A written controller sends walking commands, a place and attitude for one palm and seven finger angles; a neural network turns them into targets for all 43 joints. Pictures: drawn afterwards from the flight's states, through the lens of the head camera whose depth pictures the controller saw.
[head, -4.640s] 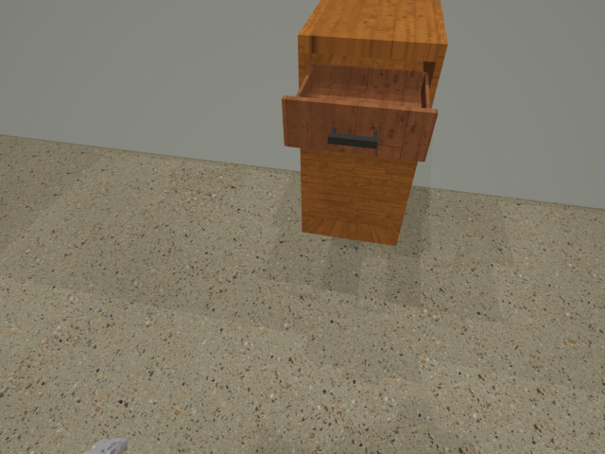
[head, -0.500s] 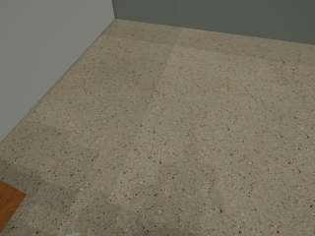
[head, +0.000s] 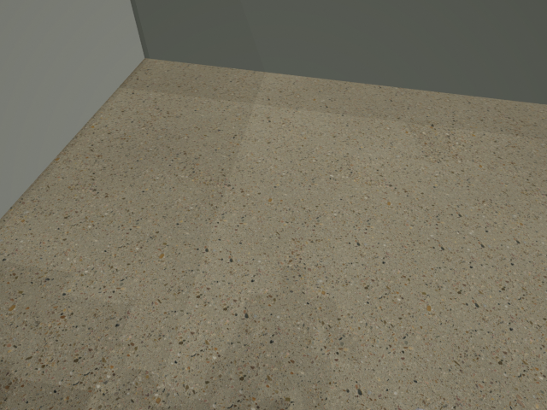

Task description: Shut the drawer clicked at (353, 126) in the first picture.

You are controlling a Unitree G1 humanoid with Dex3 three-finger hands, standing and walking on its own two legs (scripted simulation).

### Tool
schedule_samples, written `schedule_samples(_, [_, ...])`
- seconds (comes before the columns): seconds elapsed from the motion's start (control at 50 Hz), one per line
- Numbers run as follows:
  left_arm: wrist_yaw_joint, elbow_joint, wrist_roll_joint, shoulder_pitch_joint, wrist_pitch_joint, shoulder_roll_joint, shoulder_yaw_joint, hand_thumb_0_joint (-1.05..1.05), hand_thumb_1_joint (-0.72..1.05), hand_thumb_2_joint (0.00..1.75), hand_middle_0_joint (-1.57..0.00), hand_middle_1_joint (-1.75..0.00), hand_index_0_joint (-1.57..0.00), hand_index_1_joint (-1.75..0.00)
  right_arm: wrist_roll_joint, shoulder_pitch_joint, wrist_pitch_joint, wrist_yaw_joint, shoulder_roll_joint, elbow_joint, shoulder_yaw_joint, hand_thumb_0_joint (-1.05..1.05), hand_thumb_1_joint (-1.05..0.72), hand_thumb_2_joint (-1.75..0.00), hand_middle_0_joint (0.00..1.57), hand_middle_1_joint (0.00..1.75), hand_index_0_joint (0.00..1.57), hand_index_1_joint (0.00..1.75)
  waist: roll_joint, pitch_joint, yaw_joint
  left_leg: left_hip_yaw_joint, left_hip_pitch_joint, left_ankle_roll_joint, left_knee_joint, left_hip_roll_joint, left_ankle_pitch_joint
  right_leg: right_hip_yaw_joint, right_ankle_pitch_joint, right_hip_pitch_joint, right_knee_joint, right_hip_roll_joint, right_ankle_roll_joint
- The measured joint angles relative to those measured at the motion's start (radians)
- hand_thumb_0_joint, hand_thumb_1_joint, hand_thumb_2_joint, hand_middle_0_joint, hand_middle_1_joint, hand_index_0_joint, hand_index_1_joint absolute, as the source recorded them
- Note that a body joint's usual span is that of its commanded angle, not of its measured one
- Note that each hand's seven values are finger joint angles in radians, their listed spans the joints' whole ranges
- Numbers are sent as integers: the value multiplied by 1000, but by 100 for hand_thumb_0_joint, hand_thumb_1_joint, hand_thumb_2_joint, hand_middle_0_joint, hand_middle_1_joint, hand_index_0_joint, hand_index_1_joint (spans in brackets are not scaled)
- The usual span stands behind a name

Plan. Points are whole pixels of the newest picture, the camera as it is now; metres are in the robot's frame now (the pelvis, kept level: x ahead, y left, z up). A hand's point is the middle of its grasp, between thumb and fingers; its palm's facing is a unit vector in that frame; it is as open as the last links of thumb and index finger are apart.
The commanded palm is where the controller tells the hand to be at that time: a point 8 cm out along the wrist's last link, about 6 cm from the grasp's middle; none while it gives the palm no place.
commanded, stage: walk to a spot facing it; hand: left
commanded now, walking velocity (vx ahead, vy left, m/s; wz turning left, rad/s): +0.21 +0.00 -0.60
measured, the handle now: out of the picture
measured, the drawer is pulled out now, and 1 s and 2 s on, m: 0.30 0.30 0.30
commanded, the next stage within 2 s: turn to face it in 0.30 s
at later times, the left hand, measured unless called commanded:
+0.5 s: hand (205, 337) +0.27 +0.16 -0.17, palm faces -0.31 -0.93 -0.18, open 7.4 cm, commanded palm none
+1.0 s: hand (167, 367) +0.21 +0.22 -0.20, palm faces +0.04 -0.98 -0.19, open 7.3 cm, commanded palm none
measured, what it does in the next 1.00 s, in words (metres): walks ahead: left foot, then right foot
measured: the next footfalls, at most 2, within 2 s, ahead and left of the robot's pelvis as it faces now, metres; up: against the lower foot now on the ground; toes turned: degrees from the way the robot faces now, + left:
left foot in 0.02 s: +0.09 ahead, +0.11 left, +0.00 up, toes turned +3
right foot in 0.54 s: +0.18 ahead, -0.13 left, +0.00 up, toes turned -23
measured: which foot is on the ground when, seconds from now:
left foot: up 0.00-0.00, down 0.02-0.56, up 0.58-0.94, down 0.96-1.00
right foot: down 0.00-0.02, up 0.04-0.52, down 0.54-0.96, up 0.98-1.00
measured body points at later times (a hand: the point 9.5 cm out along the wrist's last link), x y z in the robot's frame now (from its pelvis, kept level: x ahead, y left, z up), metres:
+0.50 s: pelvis +0.10 +0.01 +0.00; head +0.15 +0.01 +0.44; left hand +0.28 +0.21 -0.15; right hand -0.01 -0.20 -0.15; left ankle +0.05 +0.11 -0.74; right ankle +0.14 -0.12 -0.71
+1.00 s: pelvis +0.12 +0.03 -0.02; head +0.14 +0.06 +0.42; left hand +0.21 +0.27 -0.18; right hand +0.16 -0.23 -0.15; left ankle +0.13 +0.12 -0.74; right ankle +0.14 -0.11 -0.73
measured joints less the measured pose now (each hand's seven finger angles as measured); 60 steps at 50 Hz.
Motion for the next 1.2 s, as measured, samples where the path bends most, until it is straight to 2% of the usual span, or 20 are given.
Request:
schedule_samples(0.04, [-1, 11, -8, 18, 9, 6, 8, 0, 90, 90, -21, -30, -20, -30, -2, -10, -29, -9, 11, -11, 13, 1, -91, -90, 20, 30, 20, 30, -13, 0, 2, 17, 51, 28, -87, -6, 65, 19, -64, -40, 120, 6, 2])
schedule_samples(0.1, [-8, 38, -4, 7, 33, 21, 19, 1, 91, 90, -20, -30, -20, -30, -6, -5, -44, -14, 40, -22, 33, 0, -91, -90, 20, 30, 20, 30, -37, 12, -3, 71, 85, 92, -50, 1, 15, -37, -153, -183, 479, -12, -1])
schedule_samples(0.16, [-21, 36, 4, -22, 44, 38, 32, 1, 91, 90, -20, -30, -20, -30, -4, 35, -49, -26, 67, -10, 44, 0, -91, -90, 21, 30, 20, 30, -42, 16, -16, 107, 158, 98, -124, 11, 16, -99, -70, -307, 680, -48, 14])
schedule_samples(0.24, [-20, 2, 2, -76, 50, 48, 44, 1, 91, 90, -20, -30, -20, -30, 7, 90, -52, -52, 67, 25, 30, -1, -94, -90, 21, 30, 21, 30, -36, 28, -27, 149, 226, 100, -201, 20, 25, -117, 17, -422, 763, -81, 40])
schedule_samples(0.32, [-18, -26, 3, -136, 64, 50, 50, 1, 91, 90, -20, -30, -19, -30, 4, 141, -40, -53, 52, 65, 25, -1, -94, -90, 21, 30, 20, 30, -30, 39, -39, 189, 263, 99, -218, 28, 3, -132, 66, -471, 737, -101, 56])
schedule_samples(0.38, [-19, -38, 4, -181, 73, 46, 46, 0, 91, 90, -20, -30, -19, -30, 1, 172, -29, -52, 50, 88, 23, 0, -93, -90, 21, 30, 20, 30, -27, 55, -55, 222, 284, 92, -212, 34, -22, -158, 74, -463, 649, -111, 60])
schedule_samples(0.48, [-13, -48, 4, -254, 70, 27, 23, 0, 91, 90, -20, -30, -19, -30, -8, 208, -18, -46, 49, 116, 19, 0, -92, -90, 20, 30, 20, 30, -9, 83, -102, 270, 303, 71, -161, 51, -83, -208, 26, -373, 403, -106, 39])
schedule_samples(0.52, [-6, -54, 5, -278, 53, 15, 10, 0, 91, 90, -20, -30, -19, -30, -6, 229, -14, -44, 51, 135, 19, 0, -91, -90, 20, 30, 20, 30, 3, 86, -121, 273, 296, 57, -115, 61, -118, -218, 52, -304, 276, -92, 23])
schedule_samples(0.54, [-3, -56, 6, -285, 38, 11, 1, 0, 91, 90, -20, -30, -19, -30, -2, 246, -12, -42, 55, 147, 20, 0, -91, -90, 20, 30, 20, 30, 4, 80, -127, 269, 286, 49, -77, 63, -140, -222, 119, -256, 193, -90, 18])
schedule_samples(0.56, [4, -52, 7, -293, 17, 4, -6, 0, 91, 90, -20, -30, -19, -30, 5, 255, -8, -39, 58, 163, 22, 0, -91, -90, 20, 30, 20, 30, 8, 74, -128, 253, 261, 42, -15, 72, -158, -228, 101, -231, 161, -87, -5])
schedule_samples(0.62, [15, -39, -3, -317, -15, -29, -35, 0, 91, 90, -20, -30, -20, -30, 21, 248, 25, -39, 66, 189, 25, 0, -91, -90, 20, 30, 20, 30, 42, 76, -147, 100, 148, 30, 231, 64, -259, -267, 38, -210, 189, -86, -40])
schedule_samples(0.68, [26, -38, -7, -316, -10, -55, -47, 0, 91, 90, -20, -30, -20, -30, 20, 223, 51, -33, 85, 194, 24, 1, -91, -90, 20, 30, 20, 30, 37, 59, -139, 30, 43, 18, 409, 50, -248, -295, 43, -171, 154, -103, -39])
schedule_samples(0.78, [36, -35, -4, -286, 11, -75, -40, 0, 91, 90, -20, -30, -20, -30, 12, 158, 66, -16, 88, 153, 7, 1, -91, -90, 20, 30, 20, 30, 26, 33, -128, 16, -68, 4, 469, 60, -149, -345, 65, -137, 100, -132, -28])
schedule_samples(0.88, [39, -50, 4, -263, 24, -39, -9, -1, 91, 90, -20, -30, -20, -30, 5, 101, 66, -4, 66, 101, -12, 0, -91, -90, 20, 30, 20, 30, 7, 25, -98, 49, -64, 2, 333, 65, -134, -401, 59, -148, 117, -170, -7])
schedule_samples(0.96, [38, -59, 3, -229, 40, 8, 11, -1, 91, 90, -20, -30, -20, -30, 3, 77, 50, 2, 32, 53, -21, 0, -91, -90, 20, 30, 20, 30, -11, 25, -77, 67, 21, 15, 89, 52, -59, -440, 16, -195, 216, -216, 22])
schedule_samples(0.98, [36, -59, -2, -220, 48, 21, 18, -1, 91, 90, -20, -30, -20, -30, 1, 72, 42, 1, 25, 45, -24, 0, -91, -90, 20, 30, 20, 30, -18, 24, -78, 62, 12, 41, 81, 39, -67, -425, -43, -226, 276, -227, 39])
schedule_samples(1.0, [36, -57, -3, -213, 60, 36, 25, 0, 91, 90, -20, -30, -20, -30, -3, 64, 35, -1, 23, 39, -25, 0, -91, -90, 20, 30, 20, 30, -27, 29, -77, 58, -3, 67, 100, 27, -76, -373, -122, -266, 362, -219, 52])
schedule_samples(1.04, [33, -46, 0, -200, 81, 59, 39, 0, 91, 90, -20, -30, -20, -30, -7, 60, 25, -7, 21, 30, -19, 0, -91, -90, 20, 30, 20, 30, -36, 36, -71, 52, -4, 99, 89, 11, -71, -271, -164, -344, 554, -186, 62])
schedule_samples(1.12, [22, -29, 1, -180, 85, 79, 50, 0, 91, 90, -20, -30, -20, -30, -2, 70, 18, -24, 19, 29, -7, 0, -91, -90, 20, 30, 20, 30, -30, 37, -62, 23, 41, 106, -43, -24, 11, -166, -48, -422, 761, -147, 85])
schedule_samples(1.2, [22, -30, -5, -161, 78, 81, 43, 1, 91, 90, -20, -30, -19, -30, 3, 76, 17, -25, 19, 31, 1, 0, -91, -90, 20, 30, 20, 30, -14, 32, -57, -14, 81, 115, -150, -50, 75, -126, -13, -412, 754, -135, 106])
